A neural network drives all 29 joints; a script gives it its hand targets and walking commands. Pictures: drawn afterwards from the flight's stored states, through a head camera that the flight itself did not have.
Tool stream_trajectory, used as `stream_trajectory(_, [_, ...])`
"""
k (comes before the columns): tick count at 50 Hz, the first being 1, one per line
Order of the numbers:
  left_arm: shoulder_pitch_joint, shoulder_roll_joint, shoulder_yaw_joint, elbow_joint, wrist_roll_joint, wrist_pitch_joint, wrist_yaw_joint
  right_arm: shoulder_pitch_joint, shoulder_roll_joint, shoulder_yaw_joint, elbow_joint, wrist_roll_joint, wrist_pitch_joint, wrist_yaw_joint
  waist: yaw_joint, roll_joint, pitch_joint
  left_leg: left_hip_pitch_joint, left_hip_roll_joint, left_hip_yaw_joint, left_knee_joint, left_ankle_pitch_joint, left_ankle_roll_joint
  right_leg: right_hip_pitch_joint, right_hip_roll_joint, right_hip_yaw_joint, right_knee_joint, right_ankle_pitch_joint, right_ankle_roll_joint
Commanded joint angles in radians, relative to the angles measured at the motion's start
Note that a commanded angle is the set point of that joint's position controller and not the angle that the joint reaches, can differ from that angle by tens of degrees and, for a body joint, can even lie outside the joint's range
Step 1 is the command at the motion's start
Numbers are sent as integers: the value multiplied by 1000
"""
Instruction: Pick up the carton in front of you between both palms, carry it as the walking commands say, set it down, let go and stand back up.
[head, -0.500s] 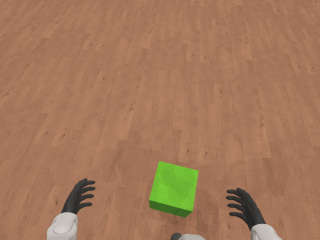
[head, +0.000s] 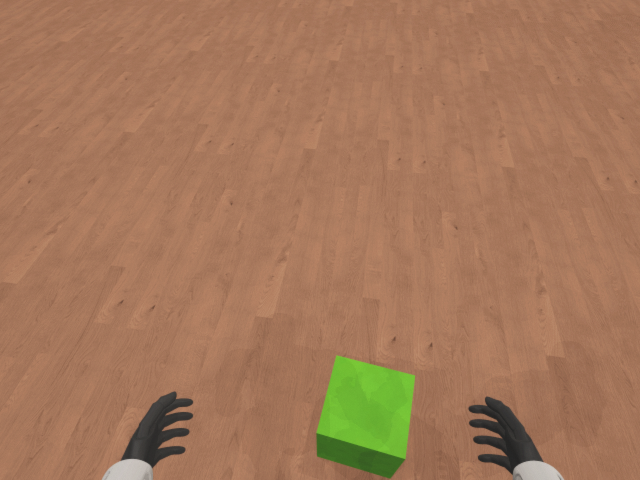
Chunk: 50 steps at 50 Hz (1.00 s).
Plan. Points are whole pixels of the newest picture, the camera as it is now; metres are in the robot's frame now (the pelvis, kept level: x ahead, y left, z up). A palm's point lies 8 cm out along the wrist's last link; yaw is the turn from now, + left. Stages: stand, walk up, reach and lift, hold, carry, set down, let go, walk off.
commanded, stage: let go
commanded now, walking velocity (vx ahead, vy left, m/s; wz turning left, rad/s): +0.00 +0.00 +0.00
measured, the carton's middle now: (363, 417) +0.37 -0.11 -0.65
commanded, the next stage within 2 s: stand in 0.02 s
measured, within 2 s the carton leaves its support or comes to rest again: neither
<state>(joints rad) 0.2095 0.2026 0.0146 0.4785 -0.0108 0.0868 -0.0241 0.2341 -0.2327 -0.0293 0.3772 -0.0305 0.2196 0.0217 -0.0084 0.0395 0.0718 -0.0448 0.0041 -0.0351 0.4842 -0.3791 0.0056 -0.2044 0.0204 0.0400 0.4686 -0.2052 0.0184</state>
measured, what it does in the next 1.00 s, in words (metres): stands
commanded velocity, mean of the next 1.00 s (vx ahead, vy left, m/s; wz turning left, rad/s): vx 0.00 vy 0.00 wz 0.00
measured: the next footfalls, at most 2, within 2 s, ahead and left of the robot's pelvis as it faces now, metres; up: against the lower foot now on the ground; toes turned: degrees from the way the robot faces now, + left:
none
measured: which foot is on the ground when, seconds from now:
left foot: down 0.00-1.00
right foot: down 0.00-1.00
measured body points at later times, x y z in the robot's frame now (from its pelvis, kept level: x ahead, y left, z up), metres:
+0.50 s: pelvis +0.02 -0.03 +0.00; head +0.03 -0.05 +0.44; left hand +0.12 +0.28 -0.09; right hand +0.15 -0.31 -0.12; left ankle -0.07 +0.11 -0.74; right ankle +0.03 -0.13 -0.74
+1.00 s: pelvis +0.01 -0.03 +0.00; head +0.01 -0.05 +0.45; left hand +0.10 +0.28 -0.10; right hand +0.12 -0.32 -0.12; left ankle -0.07 +0.11 -0.74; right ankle +0.03 -0.13 -0.74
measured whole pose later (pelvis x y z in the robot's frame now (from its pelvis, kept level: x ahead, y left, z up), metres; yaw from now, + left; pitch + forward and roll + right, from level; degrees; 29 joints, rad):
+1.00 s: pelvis +0.01 -0.03 +0.00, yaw +3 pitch -2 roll +0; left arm 0.12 0.34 0.05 0.95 0.02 0.01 0.01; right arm 0.23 -0.38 0.00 0.86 -0.03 -0.01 -0.04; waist 0.01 0.05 0.03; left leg -0.05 0.02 -0.10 0.42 -0.34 -0.03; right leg -0.22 0.02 -0.02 0.47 -0.22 -0.02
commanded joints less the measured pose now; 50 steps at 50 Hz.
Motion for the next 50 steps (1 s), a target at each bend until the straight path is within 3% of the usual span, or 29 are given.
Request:
stream_trajectory(1, [-23,91,34,-81,3,-8,-2,-40,-98,-29,-102,-1,-6,-5,9,4,-55,-276,-13,12,-124,338,-24,268,67,-46,11,216,-6])
stream_trajectory(2, [-1,220,87,54,61,-32,26,-78,-188,-55,37,-10,-87,-42,41,77,-35,-300,19,-16,-77,196,-45,88,-50,-19,25,164,-3])
stream_trajectory(6, [-34,212,79,99,67,-70,39,-53,-177,-49,102,-20,-180,-48,22,-3,-61,-246,41,-59,-76,-9,-18,-18,-54,17,-2,-60,-24])
stream_trajectory(14, [-42,247,77,178,56,-89,36,-22,-218,-44,216,-16,-213,-44,5,-58,-124,-142,38,-59,-12,245,-16,-13,-84,46,6,112,-52])
stream_trajectory(24, [-44,283,77,272,44,-90,44,4,-253,-25,313,-8,-223,-58,11,-46,-128,-128,52,-69,-22,355,-18,68,-104,47,10,263,-59])
stream_trajectory(31, [-73,287,74,323,39,-91,43,4,-265,-15,352,-4,-227,-64,15,-33,-117,-130,61,-78,-48,361,-16,97,-106,46,-6,267,-58])
stream_trajectory(50, [-126,306,72,435,34,-91,33,-12,-294,-6,444,-3,-240,-60,23,-29,-64,-145,78,-93,-140,250,-3,113,-107,63,-79,128,-51])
